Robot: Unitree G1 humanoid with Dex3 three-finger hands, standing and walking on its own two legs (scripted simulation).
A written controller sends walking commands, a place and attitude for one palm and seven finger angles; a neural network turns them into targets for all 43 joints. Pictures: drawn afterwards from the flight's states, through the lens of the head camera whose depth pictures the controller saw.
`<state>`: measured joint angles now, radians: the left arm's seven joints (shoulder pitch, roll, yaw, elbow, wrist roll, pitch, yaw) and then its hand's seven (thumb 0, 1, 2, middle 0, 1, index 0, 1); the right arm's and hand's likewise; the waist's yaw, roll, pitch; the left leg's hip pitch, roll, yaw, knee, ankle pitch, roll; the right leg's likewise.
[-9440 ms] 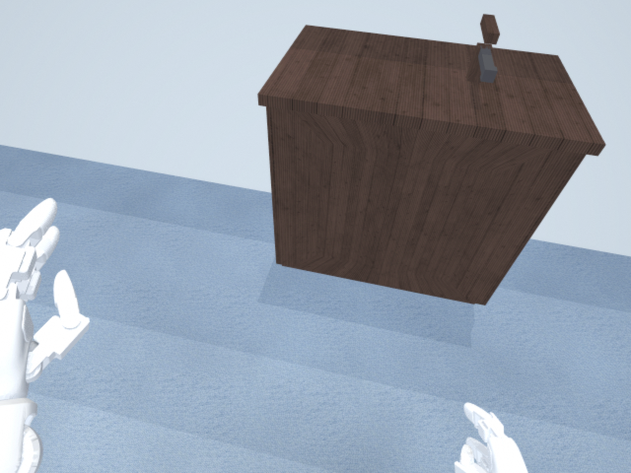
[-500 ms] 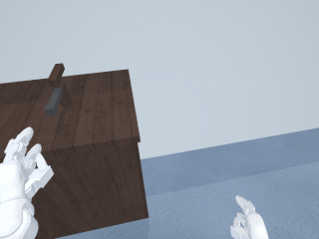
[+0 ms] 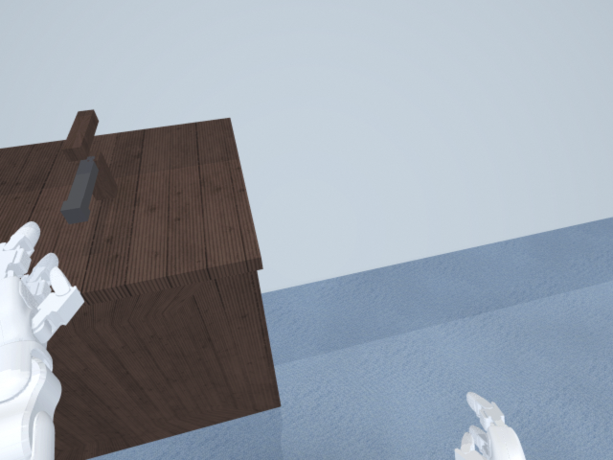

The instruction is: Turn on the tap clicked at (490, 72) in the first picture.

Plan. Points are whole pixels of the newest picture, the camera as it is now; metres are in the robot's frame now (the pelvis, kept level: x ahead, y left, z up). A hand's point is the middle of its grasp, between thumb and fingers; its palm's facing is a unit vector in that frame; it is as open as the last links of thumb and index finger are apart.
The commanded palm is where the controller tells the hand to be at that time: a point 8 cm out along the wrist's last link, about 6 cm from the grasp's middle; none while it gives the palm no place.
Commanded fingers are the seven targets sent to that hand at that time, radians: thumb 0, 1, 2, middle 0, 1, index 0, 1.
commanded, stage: reach beside the lever's end, fingers flat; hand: left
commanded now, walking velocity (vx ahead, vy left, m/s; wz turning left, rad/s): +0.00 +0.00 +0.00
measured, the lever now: (75, 211) +0.42 +0.42 +0.10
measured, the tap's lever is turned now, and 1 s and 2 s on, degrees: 0 0 2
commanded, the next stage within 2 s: push the lever round in 1.46 s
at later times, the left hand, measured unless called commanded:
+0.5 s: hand (64, 260) +0.31 +0.36 +0.11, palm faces +0.59 -0.80 -0.07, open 7.6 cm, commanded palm +0.26 +0.40 +0.11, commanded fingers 0.00 0.90 0.90 -0.16 -0.19 -0.16 -0.19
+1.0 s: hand (60, 236) +0.37 +0.41 +0.10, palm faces +0.60 -0.80 -0.06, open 7.8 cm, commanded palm +0.33 +0.45 +0.10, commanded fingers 0.00 0.90 0.90 -0.15 -0.15 -0.15 -0.15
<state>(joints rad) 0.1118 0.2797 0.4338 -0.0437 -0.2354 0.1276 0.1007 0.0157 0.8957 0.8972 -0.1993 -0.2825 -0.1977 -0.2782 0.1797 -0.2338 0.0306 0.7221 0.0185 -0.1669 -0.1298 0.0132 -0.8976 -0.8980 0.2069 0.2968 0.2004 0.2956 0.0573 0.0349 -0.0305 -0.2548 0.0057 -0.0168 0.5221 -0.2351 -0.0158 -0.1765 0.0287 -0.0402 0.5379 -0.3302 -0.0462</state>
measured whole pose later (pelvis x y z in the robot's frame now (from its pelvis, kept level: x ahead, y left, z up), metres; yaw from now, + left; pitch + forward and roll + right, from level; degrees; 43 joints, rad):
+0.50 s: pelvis -0.01 +0.01 +0.00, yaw +0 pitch +2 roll -1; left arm -0.23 0.42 0.54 0.45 -0.18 0.00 0.04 0.02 0.90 0.90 -0.18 -0.22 -0.18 -0.22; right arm 0.21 -0.25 0.03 0.72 0.02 -0.13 -0.13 0.01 -0.90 -0.90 0.21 0.30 0.20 0.30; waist 0.02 0.02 -0.03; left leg -0.38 0.00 -0.02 0.59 -0.25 0.00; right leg -0.29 0.03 -0.04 0.58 -0.33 -0.03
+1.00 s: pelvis -0.01 +0.02 -0.02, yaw -1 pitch +9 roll -2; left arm -0.54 0.65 0.67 0.97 -0.11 -0.20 -0.07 0.02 0.90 0.90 -0.16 -0.16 -0.16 -0.16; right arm 0.33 -0.28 0.02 0.72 0.01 -0.07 -0.10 0.01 -0.90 -0.90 0.21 0.30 0.20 0.30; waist -0.05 0.01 -0.05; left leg -0.59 0.02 -0.02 0.73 -0.29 0.01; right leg -0.48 0.04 -0.05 0.69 -0.36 -0.02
